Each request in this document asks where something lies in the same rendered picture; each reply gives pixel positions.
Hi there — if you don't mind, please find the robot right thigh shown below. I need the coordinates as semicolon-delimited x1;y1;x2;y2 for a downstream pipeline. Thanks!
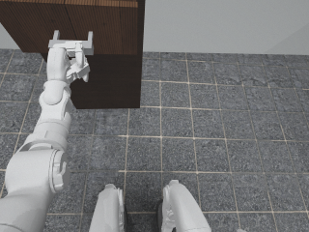
163;184;211;232

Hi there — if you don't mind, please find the drawer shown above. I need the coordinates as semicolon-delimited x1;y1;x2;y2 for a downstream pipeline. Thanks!
0;0;138;55

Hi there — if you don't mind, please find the cabinet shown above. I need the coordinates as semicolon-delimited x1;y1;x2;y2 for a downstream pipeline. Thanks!
41;0;146;109

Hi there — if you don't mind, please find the left robot shin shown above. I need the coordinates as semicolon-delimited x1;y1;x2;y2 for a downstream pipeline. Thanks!
98;184;125;232

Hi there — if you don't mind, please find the robot left forearm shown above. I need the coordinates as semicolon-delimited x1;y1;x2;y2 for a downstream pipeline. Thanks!
5;80;72;192

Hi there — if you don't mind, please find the robot left hand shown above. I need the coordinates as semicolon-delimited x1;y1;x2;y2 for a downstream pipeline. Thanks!
46;41;91;86

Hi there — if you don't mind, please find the robot left upper arm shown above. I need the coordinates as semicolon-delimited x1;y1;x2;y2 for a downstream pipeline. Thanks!
0;149;70;232

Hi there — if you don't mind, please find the handle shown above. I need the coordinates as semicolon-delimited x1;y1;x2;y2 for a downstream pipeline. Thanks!
48;30;94;55

